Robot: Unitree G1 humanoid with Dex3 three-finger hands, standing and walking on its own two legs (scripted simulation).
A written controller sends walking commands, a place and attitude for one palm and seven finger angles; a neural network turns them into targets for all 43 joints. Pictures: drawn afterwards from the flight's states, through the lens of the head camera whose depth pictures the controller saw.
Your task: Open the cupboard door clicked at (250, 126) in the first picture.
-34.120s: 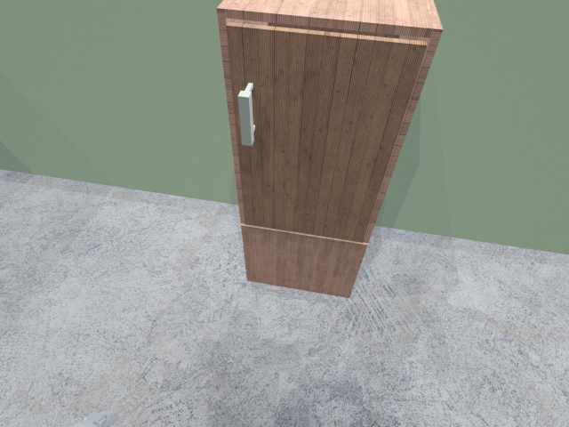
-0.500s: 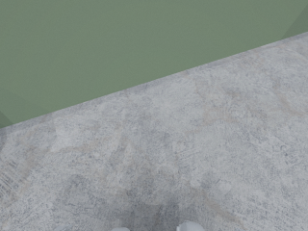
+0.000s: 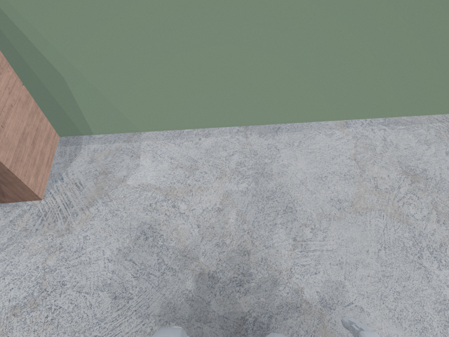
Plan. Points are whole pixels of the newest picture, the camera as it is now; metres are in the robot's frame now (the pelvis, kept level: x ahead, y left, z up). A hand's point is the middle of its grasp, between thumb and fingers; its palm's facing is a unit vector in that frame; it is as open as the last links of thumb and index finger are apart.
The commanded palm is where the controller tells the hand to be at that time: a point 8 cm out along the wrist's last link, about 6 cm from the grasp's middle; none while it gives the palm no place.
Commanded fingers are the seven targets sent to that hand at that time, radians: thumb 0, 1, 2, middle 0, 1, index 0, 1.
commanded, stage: turn to face it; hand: left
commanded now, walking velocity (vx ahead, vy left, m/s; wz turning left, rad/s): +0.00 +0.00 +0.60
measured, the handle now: out of the picture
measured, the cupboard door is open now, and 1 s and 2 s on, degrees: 43 43 43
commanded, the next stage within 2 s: take the last steps up to it in 1.38 s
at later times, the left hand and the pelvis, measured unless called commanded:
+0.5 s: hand out of the picture +0.04 +0.17 -0.14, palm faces +0.28 -0.93 -0.24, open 7.4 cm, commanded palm none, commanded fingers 0.00 0.90 0.90 -0.20 -0.30 -0.20 -0.30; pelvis +0.03 -0.04 +0.02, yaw +17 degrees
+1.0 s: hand out of the picture +0.03 +0.18 -0.14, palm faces +0.56 -0.77 -0.30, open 7.4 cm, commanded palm none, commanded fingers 0.00 0.90 0.90 -0.20 -0.30 -0.20 -0.30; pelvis +0.06 -0.05 +0.01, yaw +36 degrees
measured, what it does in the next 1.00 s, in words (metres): steps on the spot, turning left: right foot, then left foot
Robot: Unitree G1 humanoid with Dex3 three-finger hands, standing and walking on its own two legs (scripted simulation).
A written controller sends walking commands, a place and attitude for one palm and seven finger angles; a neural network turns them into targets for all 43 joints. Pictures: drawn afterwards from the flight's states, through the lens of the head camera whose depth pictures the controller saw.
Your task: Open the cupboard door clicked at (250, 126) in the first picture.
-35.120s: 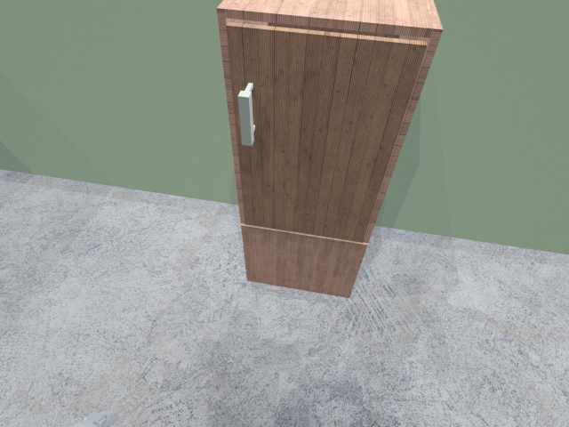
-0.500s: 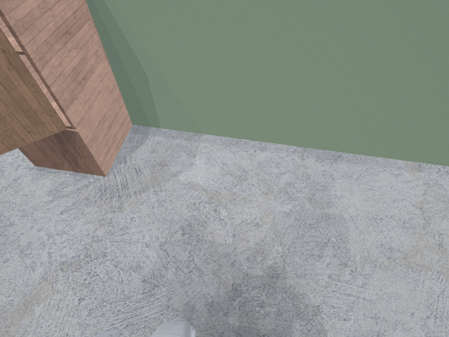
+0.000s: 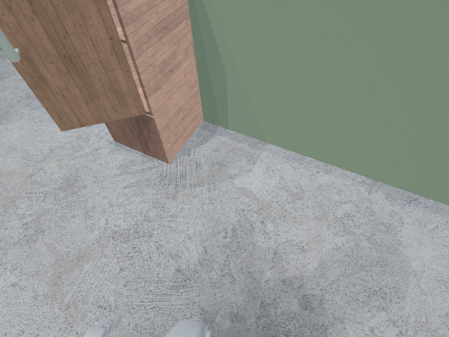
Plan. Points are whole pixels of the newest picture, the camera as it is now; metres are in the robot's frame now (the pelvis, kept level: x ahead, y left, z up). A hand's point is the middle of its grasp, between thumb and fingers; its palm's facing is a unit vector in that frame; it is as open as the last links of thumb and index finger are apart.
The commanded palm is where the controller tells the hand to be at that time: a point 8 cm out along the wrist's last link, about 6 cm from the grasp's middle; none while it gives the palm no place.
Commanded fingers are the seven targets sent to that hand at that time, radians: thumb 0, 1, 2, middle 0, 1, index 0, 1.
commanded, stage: turn to face it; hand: left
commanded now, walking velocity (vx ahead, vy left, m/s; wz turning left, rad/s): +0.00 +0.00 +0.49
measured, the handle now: (4, 39) +0.91 +0.73 +0.06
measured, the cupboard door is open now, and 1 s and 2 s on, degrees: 43 43 43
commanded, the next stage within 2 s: take the last steps up to it in 0.38 s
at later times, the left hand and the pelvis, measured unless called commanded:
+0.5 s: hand out of the picture +0.05 +0.23 -0.16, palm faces +0.25 -0.94 -0.22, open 7.4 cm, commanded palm none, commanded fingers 0.00 0.90 0.90 -0.20 -0.30 -0.20 -0.30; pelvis +0.02 +0.02 +0.01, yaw +12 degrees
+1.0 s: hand out of the picture -0.02 +0.24 -0.18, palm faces +0.44 -0.88 -0.17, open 7.4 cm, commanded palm none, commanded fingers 0.00 0.90 0.90 -0.20 -0.30 -0.20 -0.30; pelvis +0.11 +0.09 -0.01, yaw +22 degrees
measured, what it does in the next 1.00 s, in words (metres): walks ahead, turning left: left foot, then right foot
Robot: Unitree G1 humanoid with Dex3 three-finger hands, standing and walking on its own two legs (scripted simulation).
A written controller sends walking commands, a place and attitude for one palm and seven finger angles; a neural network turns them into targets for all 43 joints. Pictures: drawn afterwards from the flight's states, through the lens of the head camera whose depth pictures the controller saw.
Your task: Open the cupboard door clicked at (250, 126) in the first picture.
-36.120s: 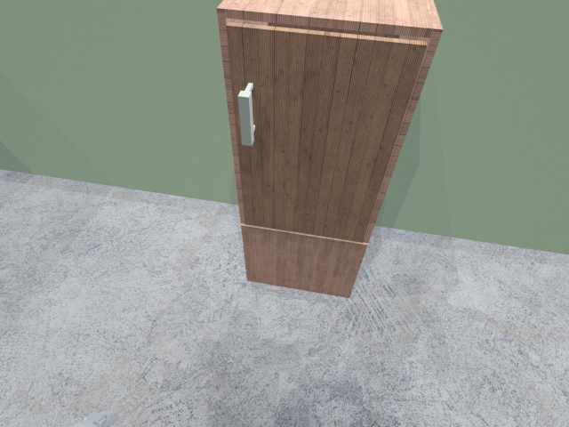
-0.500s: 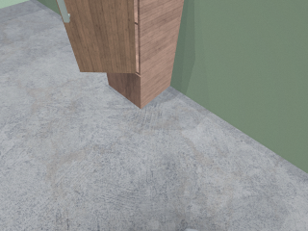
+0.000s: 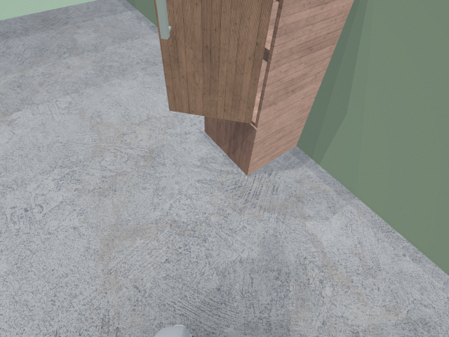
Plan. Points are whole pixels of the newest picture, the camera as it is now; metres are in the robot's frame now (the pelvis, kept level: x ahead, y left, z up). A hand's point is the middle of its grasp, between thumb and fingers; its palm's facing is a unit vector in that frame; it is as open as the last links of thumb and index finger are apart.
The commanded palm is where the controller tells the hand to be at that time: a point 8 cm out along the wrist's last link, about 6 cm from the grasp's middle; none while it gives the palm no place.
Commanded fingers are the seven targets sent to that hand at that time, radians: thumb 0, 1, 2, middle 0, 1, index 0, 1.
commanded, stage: take the last steps up to it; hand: left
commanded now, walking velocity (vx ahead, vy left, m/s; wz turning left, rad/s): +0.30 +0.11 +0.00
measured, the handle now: (165, 15) +0.98 +0.28 +0.07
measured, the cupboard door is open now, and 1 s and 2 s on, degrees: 43 43 43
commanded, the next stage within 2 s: come to a stop and stand still in 0.86 s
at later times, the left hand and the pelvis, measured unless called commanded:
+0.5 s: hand (153, 253) +0.29 +0.18 -0.14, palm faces +0.00 -0.98 -0.20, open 7.4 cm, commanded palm none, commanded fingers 0.00 0.90 0.90 -0.20 -0.30 -0.20 -0.30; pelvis +0.18 +0.01 +0.01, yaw +0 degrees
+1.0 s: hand (132, 216) +0.38 +0.26 -0.15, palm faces +0.03 -0.98 -0.17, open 7.4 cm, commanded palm none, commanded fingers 0.00 0.90 0.90 -0.20 -0.30 -0.20 -0.30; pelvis +0.37 +0.08 +0.02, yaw -2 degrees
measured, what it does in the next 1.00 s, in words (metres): walks ahead: right foot, then left foot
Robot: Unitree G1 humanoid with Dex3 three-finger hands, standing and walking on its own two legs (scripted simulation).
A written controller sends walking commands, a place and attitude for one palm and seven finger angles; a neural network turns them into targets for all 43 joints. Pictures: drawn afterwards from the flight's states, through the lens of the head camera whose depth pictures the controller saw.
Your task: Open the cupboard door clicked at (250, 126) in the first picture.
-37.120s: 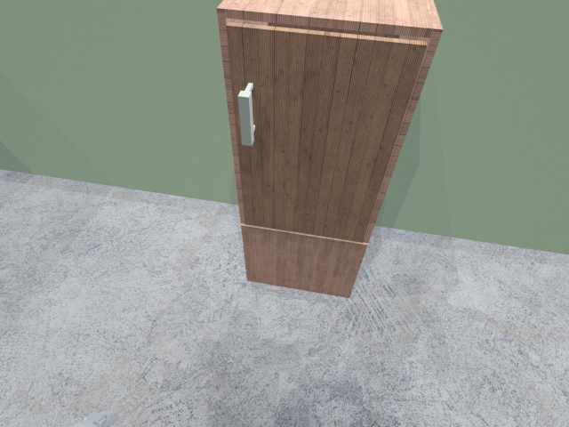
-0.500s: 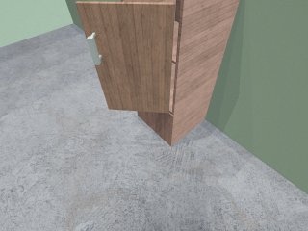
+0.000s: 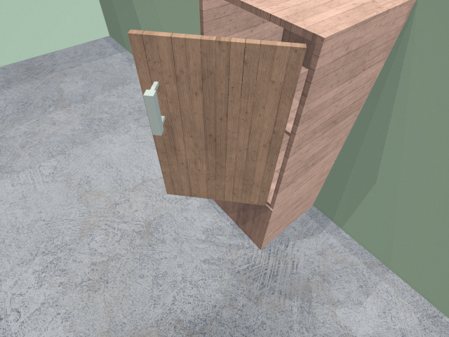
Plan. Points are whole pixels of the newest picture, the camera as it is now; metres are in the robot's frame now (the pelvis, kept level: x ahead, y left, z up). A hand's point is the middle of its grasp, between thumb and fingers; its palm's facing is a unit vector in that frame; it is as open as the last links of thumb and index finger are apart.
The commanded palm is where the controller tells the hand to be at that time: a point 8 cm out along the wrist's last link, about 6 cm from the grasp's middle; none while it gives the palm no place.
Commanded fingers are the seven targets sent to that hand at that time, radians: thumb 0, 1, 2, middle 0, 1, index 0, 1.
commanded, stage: come to a stop and stand still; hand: left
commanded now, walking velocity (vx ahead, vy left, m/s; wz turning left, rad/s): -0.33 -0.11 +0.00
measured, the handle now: (156, 108) +0.60 +0.22 +0.05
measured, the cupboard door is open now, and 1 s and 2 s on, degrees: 43 43 43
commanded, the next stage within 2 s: look again from close up in 1.46 s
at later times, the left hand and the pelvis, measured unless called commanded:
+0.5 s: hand out of the picture +0.13 +0.21 -0.19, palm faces +0.03 -0.98 -0.17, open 7.4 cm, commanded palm none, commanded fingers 0.00 0.90 0.90 -0.20 -0.30 -0.20 -0.30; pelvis +0.05 +0.02 -0.01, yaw +0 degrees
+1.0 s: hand out of the picture +0.04 +0.20 -0.17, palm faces -0.01 -0.97 -0.24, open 7.4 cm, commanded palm none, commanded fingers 0.00 0.90 0.90 -0.20 -0.30 -0.20 -0.30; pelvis +0.02 +0.02 +0.00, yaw +0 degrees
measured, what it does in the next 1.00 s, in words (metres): steps on the spot: right foot, then right foot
